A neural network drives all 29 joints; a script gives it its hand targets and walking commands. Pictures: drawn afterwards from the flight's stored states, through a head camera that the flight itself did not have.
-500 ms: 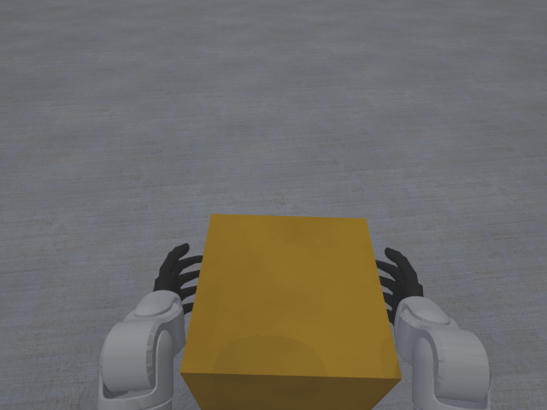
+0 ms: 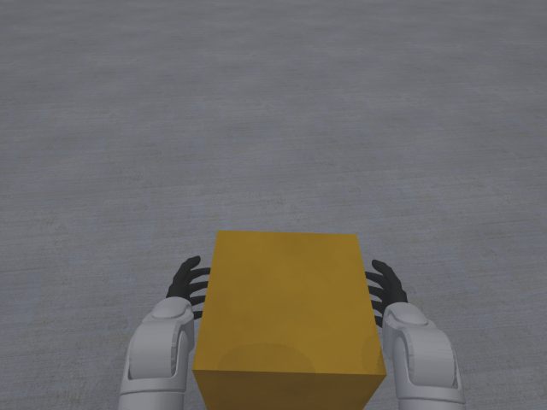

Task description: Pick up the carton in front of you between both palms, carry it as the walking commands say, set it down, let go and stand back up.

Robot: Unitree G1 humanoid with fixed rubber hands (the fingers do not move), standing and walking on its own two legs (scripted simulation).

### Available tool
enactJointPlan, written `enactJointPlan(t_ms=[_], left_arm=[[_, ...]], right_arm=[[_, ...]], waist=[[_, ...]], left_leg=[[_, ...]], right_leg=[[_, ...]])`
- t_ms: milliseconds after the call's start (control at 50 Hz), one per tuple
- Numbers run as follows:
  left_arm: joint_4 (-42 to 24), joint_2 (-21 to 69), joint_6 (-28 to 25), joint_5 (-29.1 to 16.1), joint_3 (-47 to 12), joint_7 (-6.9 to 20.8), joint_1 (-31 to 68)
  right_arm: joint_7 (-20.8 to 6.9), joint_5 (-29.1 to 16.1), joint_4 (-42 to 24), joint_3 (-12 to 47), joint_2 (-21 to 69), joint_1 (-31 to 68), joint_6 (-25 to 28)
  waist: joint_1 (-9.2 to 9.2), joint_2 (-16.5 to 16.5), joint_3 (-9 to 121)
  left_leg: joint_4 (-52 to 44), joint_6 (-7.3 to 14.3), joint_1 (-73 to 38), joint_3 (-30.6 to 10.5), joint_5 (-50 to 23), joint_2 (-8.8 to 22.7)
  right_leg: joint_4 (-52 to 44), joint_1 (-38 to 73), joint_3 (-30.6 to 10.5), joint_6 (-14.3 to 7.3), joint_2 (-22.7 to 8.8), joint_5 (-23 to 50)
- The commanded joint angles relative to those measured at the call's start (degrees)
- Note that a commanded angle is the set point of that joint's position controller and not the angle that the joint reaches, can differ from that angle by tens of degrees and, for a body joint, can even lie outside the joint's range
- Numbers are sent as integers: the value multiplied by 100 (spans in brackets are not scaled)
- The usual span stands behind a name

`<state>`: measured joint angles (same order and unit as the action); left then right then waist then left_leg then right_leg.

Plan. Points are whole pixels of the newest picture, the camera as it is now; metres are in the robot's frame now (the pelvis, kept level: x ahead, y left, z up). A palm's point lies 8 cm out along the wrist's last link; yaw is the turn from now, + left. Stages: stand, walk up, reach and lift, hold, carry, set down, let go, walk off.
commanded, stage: carry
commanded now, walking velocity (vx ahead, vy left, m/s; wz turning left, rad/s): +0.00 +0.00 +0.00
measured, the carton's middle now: (283, 334) +0.26 +0.00 -0.02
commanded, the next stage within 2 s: hold in 0.50 s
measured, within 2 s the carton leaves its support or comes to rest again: neither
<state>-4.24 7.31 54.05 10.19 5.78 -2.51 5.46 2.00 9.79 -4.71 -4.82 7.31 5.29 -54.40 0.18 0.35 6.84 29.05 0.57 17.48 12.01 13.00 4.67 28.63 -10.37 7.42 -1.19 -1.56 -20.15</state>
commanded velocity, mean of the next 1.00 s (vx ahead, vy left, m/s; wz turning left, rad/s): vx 0.00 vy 0.00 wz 0.00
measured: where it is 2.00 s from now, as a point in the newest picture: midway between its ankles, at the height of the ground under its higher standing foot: outside the picture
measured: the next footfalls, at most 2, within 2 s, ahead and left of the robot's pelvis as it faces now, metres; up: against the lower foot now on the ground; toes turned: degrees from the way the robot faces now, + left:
none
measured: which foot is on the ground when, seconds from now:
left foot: down 0.00-1.00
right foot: down 0.00-1.00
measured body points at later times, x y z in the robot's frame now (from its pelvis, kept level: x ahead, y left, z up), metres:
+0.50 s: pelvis -0.02 +0.00 +0.00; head -0.03 +0.00 +0.45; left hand +0.28 +0.15 +0.03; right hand +0.28 -0.15 +0.03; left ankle +0.02 +0.11 -0.74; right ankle -0.05 -0.09 -0.74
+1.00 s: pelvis -0.06 +0.03 +0.01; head -0.10 +0.04 +0.45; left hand +0.25 +0.14 +0.04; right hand +0.22 -0.16 +0.04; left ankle +0.02 +0.13 -0.74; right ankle -0.05 -0.09 -0.74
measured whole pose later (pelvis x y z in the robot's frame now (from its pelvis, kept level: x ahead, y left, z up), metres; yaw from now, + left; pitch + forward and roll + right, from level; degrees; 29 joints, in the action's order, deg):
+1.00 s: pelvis -0.06 +0.03 +0.01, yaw -7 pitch -9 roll +0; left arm 11.8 8.4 42.0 16.0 11.7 -0.5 13.4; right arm -1.0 14.6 14.0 -11.5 8.5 14.1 -40.4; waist 0.1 1.6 -3.6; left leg 22.5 0.5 6.2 2.1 7.6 0.4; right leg 24.4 -2.9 -0.3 -0.4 0.1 -12.8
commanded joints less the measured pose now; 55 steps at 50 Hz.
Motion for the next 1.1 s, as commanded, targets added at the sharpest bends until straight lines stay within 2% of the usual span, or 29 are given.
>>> enactJointPlan(t_ms=[0,120,220,340,480,500,520,540,560,580,600,620,640,660,700,760,900,980,1080], left_arm=[[-126,4005,-531,-1164,-2843,974,2396],[756,4061,-1344,-857,-2411,1066,2754],[1097,4514,-1791,-865,-2516,1205,3107],[760,4979,-1575,-1120,-2969,1303,3015],[791,4852,-1348,-1036,-2807,1316,2857],[642,5025,-1308,-1038,-2683,1316,2290],[456,4719,-1389,-1041,-2715,1287,2445],[396,4783,-1416,-994,-2712,1280,2503],[356,4747,-1435,-1029,-2778,1290,2650],[312,4655,-1455,-1080,-2844,1323,2765],[336,4714,-1481,-1095,-2899,1327,2786],[347,4704,-1503,-1083,-2886,1327,2752],[402,4609,-1513,-1060,-2842,1347,2776],[453,4716,-1518,-1000,-2810,1338,2732],[647,4800,-1498,-903,-2655,1292,2648],[896,4875,-1462,-751,-2444,1262,2625],[1218,5187,-1421,-775,-2405,1471,3215],[1346,5374,-1420,-847,-2471,1621,3537],[1570,5542,-1416,-858,-2421,1754,3794]], right_arm=[[-873,-1083,-93,2770,4054,2358,564],[-985,-756,795,2288,4068,2737,1369],[-1119,-756,1128,2391,4525,3056,1817],[-1218,-1024,804,2848,5015,2943,1604],[-1227,-955,820,2681,4885,2823,1374],[-1239,-950,900,2583,5074,2298,1384],[-1146,-861,701,2522,4966,2331,1514],[-1108,-741,786,2455,4815,2364,1548],[-1069,-668,845,2330,4740,2313,1593],[-1023,-624,935,2183,4681,2275,1638],[-1026,-607,910,2218,4673,2404,1668],[-1041,-649,886,2265,4717,2421,1673],[-1035,-685,880,2272,4764,2450,1674],[-1093,-719,814,2394,4777,2676,1653],[-1201,-880,822,2540,4885,2871,1614],[-1326,-925,974,2556,4907,3052,1568],[-1484,-789,1467,2267,5173,3339,1580],[-1563,-743,1702,2153,5362,3498,1623],[-1698,-704,1965,2008,5517,3739,1671]], waist=[[-5,-1,846],[-20,-16,940],[-14,-25,1089],[-6,-44,1268],[-11,-30,1118],[-152,334,377],[59,454,751],[-48,212,663],[68,124,699],[155,180,738],[188,0,678],[154,-4,681],[121,127,716],[18,25,622],[-132,32,626],[-221,59,413],[-35,114,26],[61,101,36],[73,12,93]], left_leg=[[-301,51,-792,-660,-1167,571],[-339,48,-800,-676,-1030,573],[-327,46,-842,-695,-1069,577],[-238,51,-883,-694,-1364,598],[-242,49,-776,-692,-1344,600],[-432,198,-2199,-1594,-2544,-971],[-384,180,-2638,-1747,-3058,-847],[-472,117,-2287,-1713,-2942,-910],[-546,57,-2100,-1729,-2983,-927],[-582,0,-2102,-1729,-2778,-919],[-613,-31,-2130,-1665,-2554,-965],[-650,-30,-2052,-1668,-2486,-994],[-698,-33,-1953,-1671,-2213,-994],[-724,-22,-1907,-1614,-1993,-1057],[-749,39,-1970,-1627,-1818,-1066],[-817,91,-2034,-1602,-1365,-1029],[-809,91,-2349,-1557,-458,-934],[-778,52,-2480,-1559,-138,-912],[-873,-13,-2476,-1644,341,-842]], right_leg=[[-542,-271,-588,-76,-747,1646],[-553,-306,-589,-92,-734,1444],[-507,-275,-593,-104,-722,1442],[-380,-189,-589,-82,-711,1654],[-384,-251,-602,-69,-717,1691],[-744,-109,-1493,-16,436,3441],[-825,-72,-1527,-20,460,3446],[-760,341,-1548,-7,447,3696],[-728,675,-1520,-12,459,3888],[-880,844,-1485,-47,493,3331],[-877,777,-1499,-25,496,3268],[-867,898,-1487,8,493,3358],[-970,1065,-1439,13,509,2952],[-926,942,-1429,62,500,2912],[-891,842,-1396,118,501,2782],[-972,549,-1357,136,502,2127],[-1233,-352,-1368,-76,413,620],[-1299,-614,-1359,-193,398,163],[-1244,-652,-1308,-243,433,-125]])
